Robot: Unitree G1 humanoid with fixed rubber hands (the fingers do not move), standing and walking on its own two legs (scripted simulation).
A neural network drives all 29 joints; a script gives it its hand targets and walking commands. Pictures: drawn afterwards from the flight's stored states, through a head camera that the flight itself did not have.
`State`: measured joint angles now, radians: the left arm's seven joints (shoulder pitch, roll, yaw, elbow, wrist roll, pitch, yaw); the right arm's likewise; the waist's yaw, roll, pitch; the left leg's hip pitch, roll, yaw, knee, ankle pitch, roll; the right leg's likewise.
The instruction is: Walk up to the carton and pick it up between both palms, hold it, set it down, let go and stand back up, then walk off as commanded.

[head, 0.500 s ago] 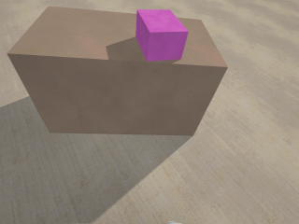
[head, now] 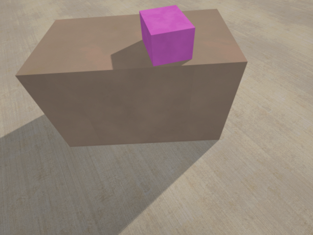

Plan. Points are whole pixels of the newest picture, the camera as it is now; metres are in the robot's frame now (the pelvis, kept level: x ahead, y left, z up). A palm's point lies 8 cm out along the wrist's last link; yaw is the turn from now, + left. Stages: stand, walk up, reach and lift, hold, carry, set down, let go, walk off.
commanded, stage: stand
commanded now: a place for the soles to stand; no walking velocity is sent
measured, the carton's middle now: (165, 34) +1.02 +0.06 +0.00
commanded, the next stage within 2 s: none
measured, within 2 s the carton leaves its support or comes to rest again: neither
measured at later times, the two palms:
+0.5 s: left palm out of the picture +0.06 +0.35 -0.10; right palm out of the picture +0.11 -0.28 -0.09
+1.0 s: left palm out of the picture +0.06 +0.35 -0.09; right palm out of the picture +0.10 -0.28 -0.09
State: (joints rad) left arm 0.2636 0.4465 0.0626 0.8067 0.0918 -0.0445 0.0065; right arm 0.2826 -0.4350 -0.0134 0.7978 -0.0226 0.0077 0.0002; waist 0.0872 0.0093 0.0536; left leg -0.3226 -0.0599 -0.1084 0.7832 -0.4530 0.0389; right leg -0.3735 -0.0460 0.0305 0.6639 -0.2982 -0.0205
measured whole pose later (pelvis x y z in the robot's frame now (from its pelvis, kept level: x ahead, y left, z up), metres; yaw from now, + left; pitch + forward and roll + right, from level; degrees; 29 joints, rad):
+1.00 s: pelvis -0.02 +0.03 +0.00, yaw -2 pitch -1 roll +1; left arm 0.25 0.44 0.01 0.81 0.09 -0.02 0.01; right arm 0.21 -0.41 -0.01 0.85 0.00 -0.01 0.00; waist 0.09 -0.01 0.00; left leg -0.28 -0.03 -0.06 0.64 -0.34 0.00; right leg -0.35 -0.02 0.03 0.66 -0.29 0.01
